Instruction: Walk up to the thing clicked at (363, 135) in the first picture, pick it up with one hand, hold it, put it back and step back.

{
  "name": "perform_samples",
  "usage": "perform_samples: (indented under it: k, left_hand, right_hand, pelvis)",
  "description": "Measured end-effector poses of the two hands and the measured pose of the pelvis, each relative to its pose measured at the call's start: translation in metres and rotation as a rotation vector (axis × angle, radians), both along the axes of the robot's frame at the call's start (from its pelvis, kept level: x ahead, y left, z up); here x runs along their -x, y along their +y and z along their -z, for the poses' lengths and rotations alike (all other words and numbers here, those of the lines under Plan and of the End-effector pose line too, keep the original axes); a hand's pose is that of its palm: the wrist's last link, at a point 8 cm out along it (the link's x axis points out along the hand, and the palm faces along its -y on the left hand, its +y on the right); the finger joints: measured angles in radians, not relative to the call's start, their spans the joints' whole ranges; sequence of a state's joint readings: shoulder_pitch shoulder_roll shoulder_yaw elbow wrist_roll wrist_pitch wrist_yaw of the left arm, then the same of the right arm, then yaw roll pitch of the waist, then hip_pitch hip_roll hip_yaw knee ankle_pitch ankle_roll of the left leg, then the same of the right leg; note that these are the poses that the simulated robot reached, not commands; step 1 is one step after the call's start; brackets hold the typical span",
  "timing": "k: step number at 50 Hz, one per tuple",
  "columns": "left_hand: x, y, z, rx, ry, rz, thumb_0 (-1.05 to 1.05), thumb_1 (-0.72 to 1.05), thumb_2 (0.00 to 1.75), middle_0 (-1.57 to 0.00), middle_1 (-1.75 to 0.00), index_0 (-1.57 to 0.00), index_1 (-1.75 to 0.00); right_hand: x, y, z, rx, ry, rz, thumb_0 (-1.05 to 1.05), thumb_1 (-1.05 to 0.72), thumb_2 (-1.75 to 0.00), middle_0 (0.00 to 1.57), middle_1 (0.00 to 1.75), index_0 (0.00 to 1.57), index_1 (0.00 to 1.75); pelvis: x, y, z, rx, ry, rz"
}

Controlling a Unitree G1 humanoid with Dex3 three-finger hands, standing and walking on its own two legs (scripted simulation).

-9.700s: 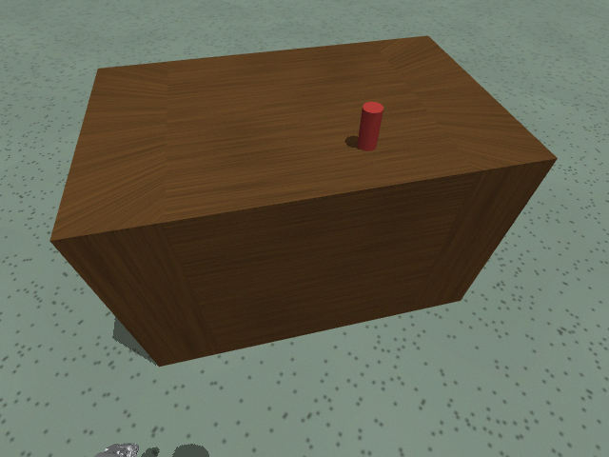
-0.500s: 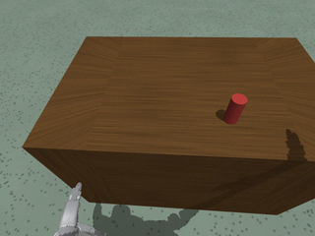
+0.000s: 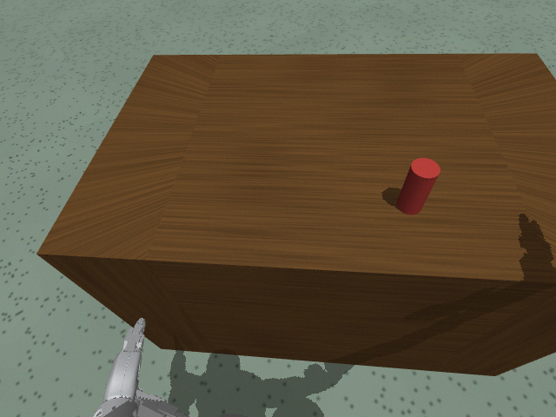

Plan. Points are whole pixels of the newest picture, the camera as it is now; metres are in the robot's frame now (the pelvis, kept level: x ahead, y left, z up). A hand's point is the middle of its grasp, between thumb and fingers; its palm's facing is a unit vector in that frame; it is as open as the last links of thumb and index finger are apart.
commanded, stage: go down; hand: right
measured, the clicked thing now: (416, 187) +0.50 -0.19 +0.00
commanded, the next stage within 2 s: approach in 1.04 s
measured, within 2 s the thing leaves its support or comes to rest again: neither
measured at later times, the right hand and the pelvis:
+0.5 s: hand out of the picture +0.36 -0.38 +0.13, palm faces +0.18 +0.98 +0.00, open 17.4 cm; pelvis -0.01 +0.00 -0.01, yaw +0 degrees
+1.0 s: hand out of the picture +0.36 -0.37 +0.12, palm faces +0.18 +0.98 +0.01, open 17.4 cm; pelvis +0.00 +0.00 -0.01, yaw +0 degrees
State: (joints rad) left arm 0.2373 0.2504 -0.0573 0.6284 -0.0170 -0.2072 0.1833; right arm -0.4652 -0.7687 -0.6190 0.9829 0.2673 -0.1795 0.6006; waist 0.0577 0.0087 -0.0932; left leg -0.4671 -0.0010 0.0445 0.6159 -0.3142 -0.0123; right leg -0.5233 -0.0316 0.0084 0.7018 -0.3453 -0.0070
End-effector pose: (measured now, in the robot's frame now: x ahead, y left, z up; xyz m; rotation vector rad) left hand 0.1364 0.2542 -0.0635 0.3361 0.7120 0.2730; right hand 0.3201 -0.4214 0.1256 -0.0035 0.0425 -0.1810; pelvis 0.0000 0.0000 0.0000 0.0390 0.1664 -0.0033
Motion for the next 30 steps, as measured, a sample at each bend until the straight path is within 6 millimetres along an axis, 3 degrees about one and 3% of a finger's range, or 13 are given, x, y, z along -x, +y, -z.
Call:
perform_samples:
  k: [20,30]
  left_hand:
    - [0.0076,-0.0029,-0.0018,-0.008,-0.022,0.012,-0.01,-0.54,0.06,-0.06,-0.06,-0.06,-0.06]
    - [0.0078,-0.004,0.0009,-0.005,-0.019,0.03,-0.01,-0.53,0.06,-0.06,-0.06,-0.06,-0.06]
  right_hand:
    - [-0.0052,-0.0076,-0.0057,-0.005,-0.012,0.01,-0.01,0.51,-0.06,0.05,0.05,0.06,0.05]
    - [-0.0059,-0.0051,0.002,-0.005,0.005,0.008,-0.01,0.52,-0.05,0.05,0.05,0.06,0.05]
  pelvis:
    - [0.0069,-0.0015,0.0041,-0.004,0.014,-0.002]
    - [0.0078,0.0011,0.0065,-0.005,0.025,0.002]
